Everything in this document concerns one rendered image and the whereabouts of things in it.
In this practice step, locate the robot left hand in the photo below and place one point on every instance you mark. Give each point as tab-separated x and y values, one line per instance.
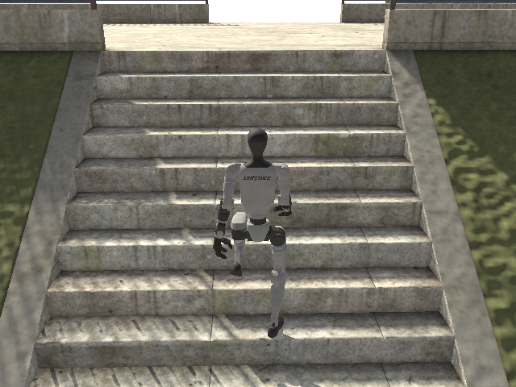
218	246

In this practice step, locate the robot right hand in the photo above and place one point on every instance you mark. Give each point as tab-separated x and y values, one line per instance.
277	208

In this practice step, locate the robot right upper arm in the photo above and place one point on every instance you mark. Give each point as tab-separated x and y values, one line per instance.
282	171

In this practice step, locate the robot left thigh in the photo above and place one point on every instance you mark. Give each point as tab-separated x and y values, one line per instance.
239	226

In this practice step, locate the left robot forearm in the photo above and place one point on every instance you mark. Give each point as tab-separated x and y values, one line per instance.
221	224

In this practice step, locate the robot head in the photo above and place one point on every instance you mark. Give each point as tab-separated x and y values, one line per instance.
257	141

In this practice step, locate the right robot forearm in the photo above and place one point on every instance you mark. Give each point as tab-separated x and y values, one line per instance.
287	208

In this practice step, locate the robot left upper arm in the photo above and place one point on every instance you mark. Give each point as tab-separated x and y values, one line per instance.
229	185

